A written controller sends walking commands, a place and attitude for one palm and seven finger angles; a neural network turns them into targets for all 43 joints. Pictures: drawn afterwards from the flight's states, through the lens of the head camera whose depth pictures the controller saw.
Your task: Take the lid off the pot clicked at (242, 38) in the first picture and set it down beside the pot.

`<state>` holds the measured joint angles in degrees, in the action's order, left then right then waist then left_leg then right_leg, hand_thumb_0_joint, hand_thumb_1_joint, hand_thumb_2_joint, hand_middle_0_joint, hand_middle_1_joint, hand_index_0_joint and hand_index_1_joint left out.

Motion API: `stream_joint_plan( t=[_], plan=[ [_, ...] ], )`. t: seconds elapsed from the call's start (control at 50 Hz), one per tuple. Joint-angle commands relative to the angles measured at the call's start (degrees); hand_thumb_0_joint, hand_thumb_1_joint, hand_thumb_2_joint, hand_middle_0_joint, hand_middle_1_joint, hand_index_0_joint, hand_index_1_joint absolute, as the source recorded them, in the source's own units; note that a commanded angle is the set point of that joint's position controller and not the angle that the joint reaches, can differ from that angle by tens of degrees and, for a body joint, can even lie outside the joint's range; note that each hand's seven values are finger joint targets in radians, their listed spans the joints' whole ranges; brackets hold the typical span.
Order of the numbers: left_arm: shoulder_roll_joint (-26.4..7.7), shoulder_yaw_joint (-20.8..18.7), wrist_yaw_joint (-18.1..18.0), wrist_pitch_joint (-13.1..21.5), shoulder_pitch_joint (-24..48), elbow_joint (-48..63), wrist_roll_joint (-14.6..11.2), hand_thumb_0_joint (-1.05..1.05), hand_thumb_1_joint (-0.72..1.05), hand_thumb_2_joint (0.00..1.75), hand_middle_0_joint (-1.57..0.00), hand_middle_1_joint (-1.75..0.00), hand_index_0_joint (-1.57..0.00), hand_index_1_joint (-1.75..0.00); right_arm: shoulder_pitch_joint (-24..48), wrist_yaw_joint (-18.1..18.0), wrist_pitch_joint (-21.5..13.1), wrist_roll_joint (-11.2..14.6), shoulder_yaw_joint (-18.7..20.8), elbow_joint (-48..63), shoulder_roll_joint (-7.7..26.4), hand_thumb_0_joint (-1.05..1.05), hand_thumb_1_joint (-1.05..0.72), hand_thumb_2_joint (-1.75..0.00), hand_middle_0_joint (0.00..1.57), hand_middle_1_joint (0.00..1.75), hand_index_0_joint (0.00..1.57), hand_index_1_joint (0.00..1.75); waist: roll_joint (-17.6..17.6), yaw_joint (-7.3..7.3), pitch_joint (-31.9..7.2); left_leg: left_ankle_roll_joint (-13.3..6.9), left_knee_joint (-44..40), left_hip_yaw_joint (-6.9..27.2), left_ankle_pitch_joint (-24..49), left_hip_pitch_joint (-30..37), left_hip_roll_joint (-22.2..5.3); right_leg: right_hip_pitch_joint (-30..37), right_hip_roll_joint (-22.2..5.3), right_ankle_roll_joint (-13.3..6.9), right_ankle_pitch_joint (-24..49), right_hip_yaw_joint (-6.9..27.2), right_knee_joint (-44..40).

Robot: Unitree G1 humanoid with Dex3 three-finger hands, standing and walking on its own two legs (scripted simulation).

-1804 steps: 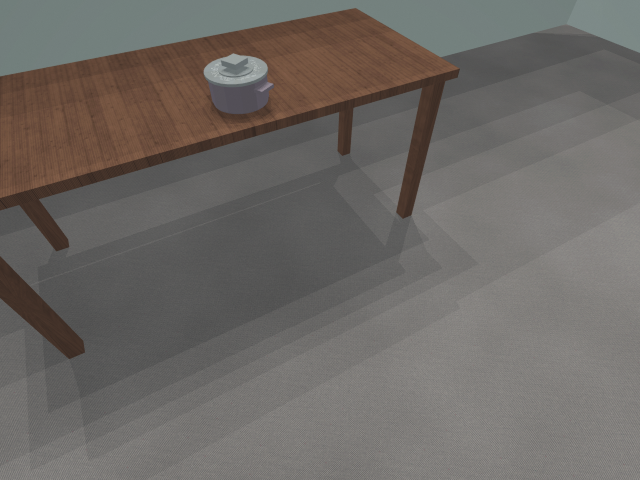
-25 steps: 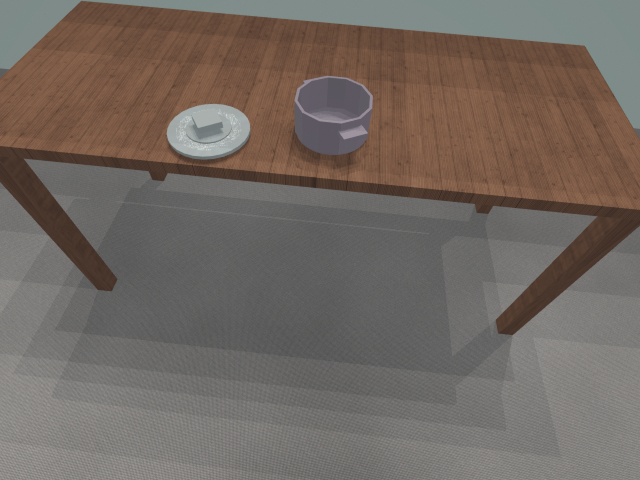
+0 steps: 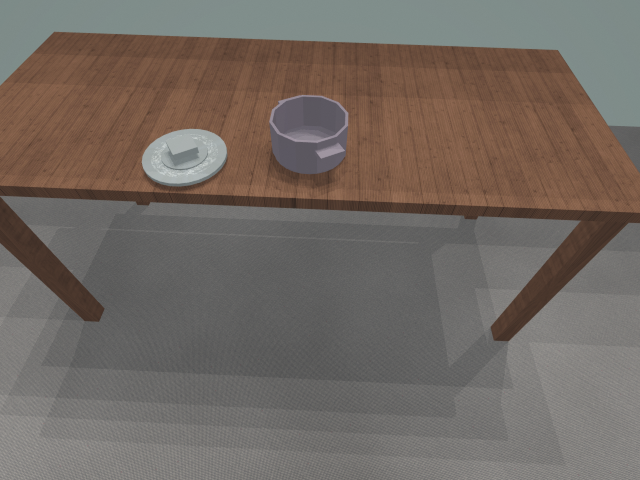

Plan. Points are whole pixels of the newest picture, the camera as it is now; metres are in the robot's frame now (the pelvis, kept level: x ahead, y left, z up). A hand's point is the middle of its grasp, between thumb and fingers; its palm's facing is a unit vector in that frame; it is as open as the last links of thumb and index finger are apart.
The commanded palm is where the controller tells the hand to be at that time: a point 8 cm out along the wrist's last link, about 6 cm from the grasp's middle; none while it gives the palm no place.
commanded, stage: let the arm hang, fingers relaxed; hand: left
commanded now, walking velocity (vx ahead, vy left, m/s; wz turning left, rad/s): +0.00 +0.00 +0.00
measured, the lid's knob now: (182, 146) +0.71 +0.31 -0.05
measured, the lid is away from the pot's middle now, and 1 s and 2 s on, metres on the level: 0.26 0.26 0.26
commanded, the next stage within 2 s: look to check the result in 0.08 s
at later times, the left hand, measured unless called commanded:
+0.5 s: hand out of the picture +0.05 +0.18 -0.17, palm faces +0.00 -0.98 -0.22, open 7.4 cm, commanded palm none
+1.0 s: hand out of the picture +0.05 +0.19 -0.17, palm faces +0.00 -0.98 -0.21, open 7.3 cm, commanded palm none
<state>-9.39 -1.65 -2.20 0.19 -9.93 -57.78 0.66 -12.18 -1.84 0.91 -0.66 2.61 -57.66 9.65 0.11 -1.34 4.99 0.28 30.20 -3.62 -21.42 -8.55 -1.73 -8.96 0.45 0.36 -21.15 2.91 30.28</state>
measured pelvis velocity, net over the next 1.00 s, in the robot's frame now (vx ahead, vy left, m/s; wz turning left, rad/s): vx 0.00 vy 0.01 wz -0.03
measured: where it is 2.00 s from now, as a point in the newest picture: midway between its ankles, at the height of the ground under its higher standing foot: outside the picture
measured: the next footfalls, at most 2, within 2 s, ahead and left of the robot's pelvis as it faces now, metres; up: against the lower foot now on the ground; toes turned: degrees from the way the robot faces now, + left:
none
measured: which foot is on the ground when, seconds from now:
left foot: down 0.00-1.00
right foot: down 0.00-1.00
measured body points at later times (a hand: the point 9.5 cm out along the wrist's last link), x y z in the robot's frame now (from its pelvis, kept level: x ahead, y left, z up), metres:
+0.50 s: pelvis +0.01 +0.00 +0.00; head +0.05 +0.00 +0.45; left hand +0.05 +0.23 -0.16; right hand +0.01 -0.23 -0.16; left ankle -0.06 +0.12 -0.73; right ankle -0.06 -0.13 -0.73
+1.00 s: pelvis +0.00 +0.01 +0.00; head +0.04 +0.01 +0.45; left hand +0.05 +0.24 -0.16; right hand +0.00 -0.22 -0.15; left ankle -0.06 +0.12 -0.73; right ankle -0.06 -0.13 -0.73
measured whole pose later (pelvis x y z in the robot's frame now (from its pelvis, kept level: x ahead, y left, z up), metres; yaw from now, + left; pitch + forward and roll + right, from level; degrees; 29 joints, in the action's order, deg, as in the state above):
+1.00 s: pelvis +0.00 +0.01 +0.00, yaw -1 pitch -1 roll +0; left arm -9.5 -2.1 -2.7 0.0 -12.3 -59.6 0.6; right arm -14.6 -2.2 1.1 -0.4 2.7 -59.9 7.8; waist -0.4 -1.4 5.5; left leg -0.1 28.7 -5.2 -21.1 -6.9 -1.9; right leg -7.8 0.6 0.8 -20.1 4.3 28.5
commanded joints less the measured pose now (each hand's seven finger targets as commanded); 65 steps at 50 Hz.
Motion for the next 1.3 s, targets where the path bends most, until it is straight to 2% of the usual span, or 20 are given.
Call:
stream_joint_plan(
  t=[0.0,0.08,0.1,0.2,0.28,0.3,0.36,0.38,0.4,0.44,0.52,0.58,0.66,0.88,0.9,1.0,1.12,1.18,1.22,1.28],
  plan=[
    [-7.5,-1.7,-0.4,0.3,-3.6,2.5,-0.1,0.00,0.90,0.90,-0.20,-0.30,-0.20,-0.30,-4.5,-0.2,-0.2,-0.1,1.4,1.5,5.8,0.00,-0.90,-0.90,0.20,0.30,0.20,0.30,-0.4,-0.14,-3.3,-2.5,-2.0,2.6,25.8,3.6,-3.7,-1.2,-4.0,-2.7,29.4,2.3,-2.5],
    [-7.5,-1.8,-0.3,0.4,-4.2,2.3,-0.3,0.00,0.90,0.90,-0.20,-0.30,-0.20,-0.30,-5.4,-0.3,-0.3,-0.2,1.4,1.2,6.2,0.00,-0.90,-0.90,0.20,0.30,0.20,0.30,0.1,-0.09,-5.6,-2.8,-1.8,2.6,28.5,5.7,-4.2,-0.5,-3.8,-2.7,29.6,1.7,-2.1],
    [-7.4,-1.8,-0.4,0.3,-3.9,2.3,-0.2,0.00,0.90,0.90,-0.20,-0.30,-0.20,-0.30,-5.3,-0.3,-0.2,-0.1,1.4,1.2,6.0,0.00,-0.90,-0.90,0.20,0.30,0.20,0.30,0.0,-0.21,-4.2,-2.8,-2.0,2.7,28.1,5.1,-4.2,-1.1,-3.5,-2.7,29.0,1.7,-2.1],
    [-7.1,-1.6,-0.4,0.2,-4.5,1.9,-0.2,0.00,0.90,0.90,-0.20,-0.30,-0.20,-0.30,-5.7,-0.4,-0.2,-0.1,1.3,0.8,5.8,0.00,-0.90,-0.90,0.20,0.30,0.20,0.30,0.4,-0.07,-3.5,-3.1,-2.9,2.9,27.0,5.5,-4.5,-2.0,-3.3,-2.7,26.9,1.7,-2.4],
    [-7.5,-1.6,-0.5,0.5,-5.6,1.3,-0.3,0.00,0.90,0.90,-0.20,-0.30,-0.20,-0.30,-6.0,-0.3,-0.2,0.0,1.2,0.6,5.6,0.00,-0.90,-0.90,0.20,0.30,0.20,0.30,-2.5,-0.02,-5.1,-2.6,-1.7,1.8,25.2,5.2,-3.8,0.3,-4.1,-2.9,31.1,2.9,-3.2],
    [-7.3,-1.6,-0.6,0.4,-5.4,1.4,-0.1,0.00,0.90,0.90,-0.20,-0.30,-0.20,-0.30,-6.0,-0.3,-0.1,0.1,1.3,0.5,5.2,0.00,-0.90,-0.90,0.20,0.30,0.20,0.30,-2.1,-0.09,-3.8,-2.6,-1.9,1.7,24.8,4.6,-3.7,-0.3,-4.0,-2.9,31.3,3.0,-3.1],
    [-7.1,-1.7,-0.6,0.4,-5.4,1.4,-0.3,0.00,0.90,0.90,-0.20,-0.30,-0.20,-0.30,-7.1,-0.5,-0.3,0.0,1.2,-0.1,5.4,0.00,-0.90,-0.90,0.20,0.30,0.20,0.30,0.1,-0.31,-5.5,-2.8,-2.2,1.8,28.4,6.6,-4.4,-0.4,-3.7,-2.9,31.2,2.1,-2.1],
    [-7.1,-1.6,-0.5,0.3,-5.5,1.4,-0.4,0.00,0.90,0.90,-0.20,-0.30,-0.20,-0.30,-7.1,-0.5,-0.3,0.0,1.2,0.0,5.4,0.00,-0.90,-0.90,0.20,0.30,0.20,0.30,0.4,-0.19,-5.3,-2.9,-2.5,2.0,27.9,6.7,-4.6,-0.8,-3.5,-2.8,29.6,1.9,-2.2],
    [-7.0,-1.5,-0.6,0.2,-5.2,1.4,-0.2,0.00,0.90,0.90,-0.20,-0.30,-0.20,-0.30,-6.6,-0.4,-0.2,0.1,1.2,-0.1,5.2,0.00,-0.90,-0.90,0.20,0.30,0.20,0.30,0.5,-0.16,-2.8,-3.0,-3.1,2.2,26.4,5.7,-4.5,-2.1,-3.3,-2.7,27.6,1.9,-2.7],
    [-6.7,-1.6,-0.5,0.2,-5.5,1.1,-0.3,0.00,0.90,0.90,-0.20,-0.30,-0.20,-0.30,-6.7,-0.4,-0.2,0.0,1.1,-0.2,5.1,0.00,-0.90,-0.90,0.20,0.30,0.20,0.30,0.8,-0.04,-3.0,-3.0,-3.4,2.3,25.2,5.4,-4.6,-1.8,-3.3,-2.8,26.4,2.3,-3.3],
    [-6.8,-1.5,-0.5,0.4,-5.8,0.7,-0.2,0.00,0.90,0.90,-0.20,-0.30,-0.20,-0.30,-6.4,-0.3,-0.2,0.0,1.2,-0.2,4.6,0.00,-0.90,-0.90,0.20,0.30,0.20,0.30,-1.4,0.03,-2.6,-2.7,-3.4,1.9,21.1,4.2,-4.0,-1.3,-3.8,-2.9,26.6,3.3,-4.5],
    [-6.7,-1.5,-0.5,0.5,-5.7,0.8,-0.3,0.00,0.90,0.90,-0.20,-0.30,-0.20,-0.30,-6.8,-0.4,-0.4,0.0,1.2,-0.3,4.8,0.00,-0.90,-0.90,0.20,0.30,0.20,0.30,-0.1,-0.13,-3.7,-2.7,-3.2,1.8,24.0,5.3,-4.2,-1.0,-3.7,-2.8,28.4,2.9,-3.8],
    [-6.4,-1.5,-0.4,0.4,-5.1,0.9,-0.3,0.00,0.90,0.90,-0.20,-0.30,-0.20,-0.30,-7.1,-0.5,-0.4,0.0,1.2,-0.5,4.8,0.00,-0.90,-0.90,0.20,0.30,0.20,0.30,1.1,-0.19,-3.2,-3.0,-4.1,2.3,25.1,5.6,-4.7,-1.8,-3.3,-2.7,26.3,2.0,-3.6],
    [-6.3,-1.6,-0.6,0.5,-6.0,0.6,-0.3,0.00,0.90,0.90,-0.20,-0.30,-0.20,-0.30,-7.3,-0.6,-0.5,0.1,1.3,-0.7,4.5,0.00,-0.90,-0.90,0.20,0.30,0.20,0.30,-0.9,-0.14,-4.3,-2.8,-3.2,1.8,26.4,6.1,-4.2,-0.6,-3.8,-2.7,30.2,2.5,-3.8],
    [-6.3,-1.5,-0.6,0.4,-5.7,0.7,-0.2,0.00,0.90,0.90,-0.20,-0.30,-0.20,-0.30,-6.9,-0.5,-0.3,0.2,1.4,-0.6,4.2,0.00,-0.90,-0.90,0.20,0.30,0.20,0.30,-0.5,-0.09,-2.7,-2.7,-3.6,1.8,24.7,5.5,-4.1,-1.5,-3.7,-2.6,28.8,2.7,-4.0],
    [-6.2,-1.5,-0.6,0.4,-6.0,0.6,-0.2,0.00,0.90,0.90,-0.20,-0.30,-0.20,-0.30,-6.8,-0.5,-0.3,0.1,1.4,-0.8,4.0,0.00,-0.90,-0.90,0.20,0.30,0.20,0.30,0.0,-0.06,-2.3,-2.8,-4.1,1.9,23.3,5.6,-4.1,-2.1,-3.6,-2.6,27.0,2.9,-4.5],
    [-5.8,-1.4,-0.4,0.3,-5.7,0.3,-0.2,0.00,0.90,0.90,-0.20,-0.30,-0.20,-0.30,-7.6,-0.6,-0.5,0.0,1.3,-1.2,4.2,0.00,-0.90,-0.90,0.20,0.30,0.20,0.30,1.4,-0.20,-2.8,-3.4,-5.2,2.6,25.2,6.4,-5.0,-2.6,-3.1,-2.4,24.2,1.8,-4.0],
    [-5.6,-1.3,-0.4,0.4,-5.9,0.0,-0.3,0.00,0.90,0.90,-0.20,-0.30,-0.20,-0.30,-7.5,-0.6,-0.5,0.0,1.2,-1.3,4.4,0.00,-0.90,-0.90,0.20,0.30,0.20,0.30,0.5,-0.07,-3.0,-3.3,-5.1,2.4,25.6,6.4,-4.9,-2.2,-3.2,-2.4,24.8,1.8,-4.2],
    [-5.6,-1.2,-0.4,0.2,-5.8,-0.2,-0.2,0.00,0.90,0.90,-0.20,-0.30,-0.20,-0.30,-7.2,-0.5,-0.4,0.0,1.2,-1.4,4.1,0.00,-0.90,-0.90,0.20,0.30,0.20,0.30,0.4,-0.06,-1.6,-3.3,-5.8,2.5,23.0,5.7,-4.8,-3.1,-3.2,-2.3,22.7,1.9,-4.7],
    [-5.7,-1.3,-0.4,0.4,-6.1,-0.5,-0.2,0.00,0.90,0.90,-0.20,-0.30,-0.20,-0.30,-7.3,-0.5,-0.5,0.0,1.2,-1.4,4.0,0.00,-0.90,-0.90,0.20,0.30,0.20,0.30,-0.4,0.04,-2.3,-3.2,-5.2,2.3,23.2,5.5,-4.4,-2.1,-3.6,-2.5,24.8,2.3,-4.8]
  ],
)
